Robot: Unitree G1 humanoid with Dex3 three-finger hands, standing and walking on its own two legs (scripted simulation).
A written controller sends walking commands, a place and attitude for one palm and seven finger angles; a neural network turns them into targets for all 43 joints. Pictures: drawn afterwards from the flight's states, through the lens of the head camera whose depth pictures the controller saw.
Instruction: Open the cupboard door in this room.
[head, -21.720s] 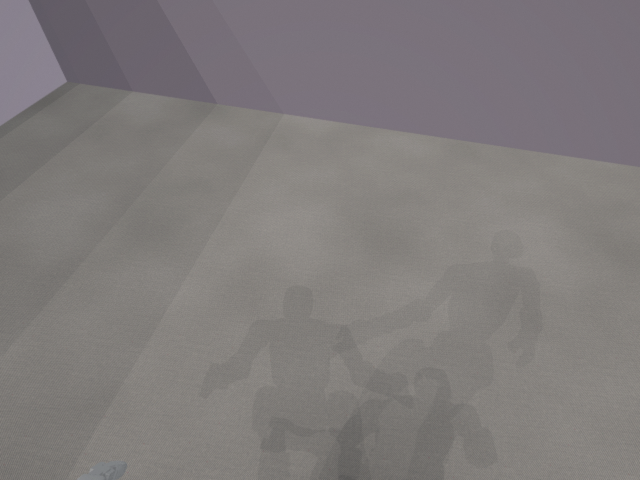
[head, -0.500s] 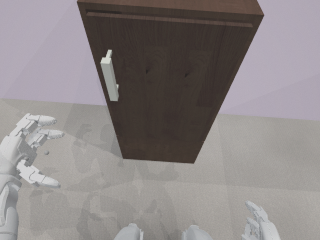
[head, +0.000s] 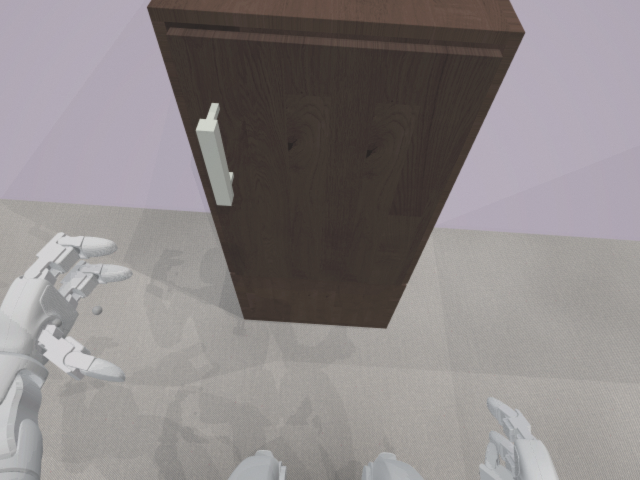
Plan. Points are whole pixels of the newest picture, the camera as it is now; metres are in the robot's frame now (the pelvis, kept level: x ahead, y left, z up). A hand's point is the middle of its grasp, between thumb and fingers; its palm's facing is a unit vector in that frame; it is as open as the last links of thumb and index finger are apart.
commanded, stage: move the hooked fingers beside the handle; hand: left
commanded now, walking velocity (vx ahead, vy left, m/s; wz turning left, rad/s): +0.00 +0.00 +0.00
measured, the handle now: (220, 156) +0.55 +0.19 +0.04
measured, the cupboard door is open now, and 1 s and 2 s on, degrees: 0 0 0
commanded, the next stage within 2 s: none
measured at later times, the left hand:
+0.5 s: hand (122, 260) +0.35 +0.27 +0.06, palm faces +0.01 -1.00 -0.03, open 14.0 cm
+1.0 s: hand (144, 215) +0.43 +0.27 +0.05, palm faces -0.01 -1.00 -0.01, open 14.0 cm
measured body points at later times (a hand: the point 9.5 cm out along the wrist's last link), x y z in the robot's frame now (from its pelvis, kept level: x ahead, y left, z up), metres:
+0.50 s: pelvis -0.01 +0.00 +0.00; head +0.07 +0.02 +0.44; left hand +0.35 +0.32 +0.06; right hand +0.11 -0.26 -0.09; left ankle +0.00 +0.10 -0.67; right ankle +0.02 -0.12 -0.67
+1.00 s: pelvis -0.01 +0.01 -0.01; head +0.10 +0.03 +0.42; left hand +0.42 +0.32 +0.05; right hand +0.06 -0.27 -0.11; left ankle +0.00 +0.10 -0.67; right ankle +0.02 -0.12 -0.67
